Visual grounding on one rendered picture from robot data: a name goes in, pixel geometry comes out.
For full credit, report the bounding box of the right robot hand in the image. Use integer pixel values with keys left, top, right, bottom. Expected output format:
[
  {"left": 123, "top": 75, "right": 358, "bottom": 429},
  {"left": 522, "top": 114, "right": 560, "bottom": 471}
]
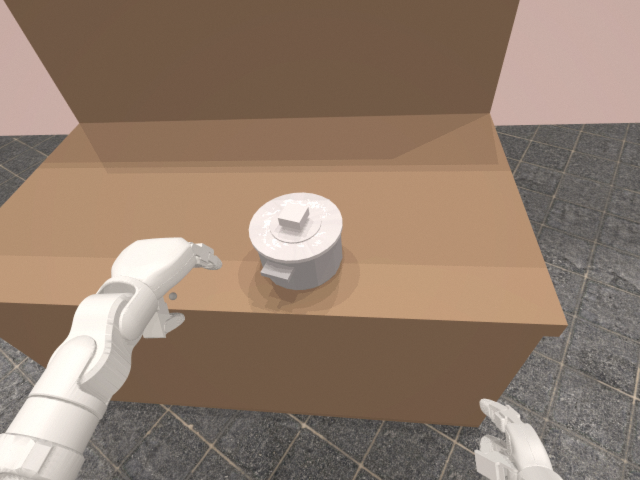
[{"left": 474, "top": 399, "right": 553, "bottom": 480}]

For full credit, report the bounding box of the left robot hand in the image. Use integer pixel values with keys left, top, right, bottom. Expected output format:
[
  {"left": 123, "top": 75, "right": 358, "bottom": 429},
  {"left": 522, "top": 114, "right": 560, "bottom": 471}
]
[{"left": 111, "top": 238, "right": 222, "bottom": 338}]

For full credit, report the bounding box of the robot left forearm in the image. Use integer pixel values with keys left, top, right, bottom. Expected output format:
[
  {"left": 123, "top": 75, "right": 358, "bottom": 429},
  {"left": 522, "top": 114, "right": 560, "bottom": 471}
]
[{"left": 0, "top": 276, "right": 158, "bottom": 480}]

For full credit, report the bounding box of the table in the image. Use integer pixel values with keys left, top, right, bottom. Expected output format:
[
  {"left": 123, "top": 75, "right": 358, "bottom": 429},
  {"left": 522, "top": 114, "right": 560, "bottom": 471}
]
[{"left": 0, "top": 0, "right": 568, "bottom": 427}]

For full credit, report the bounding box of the pot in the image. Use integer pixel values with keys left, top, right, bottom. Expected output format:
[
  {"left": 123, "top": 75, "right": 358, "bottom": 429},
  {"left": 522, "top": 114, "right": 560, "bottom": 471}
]
[{"left": 258, "top": 199, "right": 343, "bottom": 290}]

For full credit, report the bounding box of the knob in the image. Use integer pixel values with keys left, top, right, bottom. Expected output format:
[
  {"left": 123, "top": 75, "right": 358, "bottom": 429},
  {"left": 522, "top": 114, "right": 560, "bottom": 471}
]
[{"left": 278, "top": 202, "right": 309, "bottom": 230}]

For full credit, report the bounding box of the lid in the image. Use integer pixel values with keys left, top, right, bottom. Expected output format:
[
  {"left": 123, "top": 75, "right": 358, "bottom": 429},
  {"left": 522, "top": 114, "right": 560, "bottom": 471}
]
[{"left": 249, "top": 193, "right": 343, "bottom": 264}]

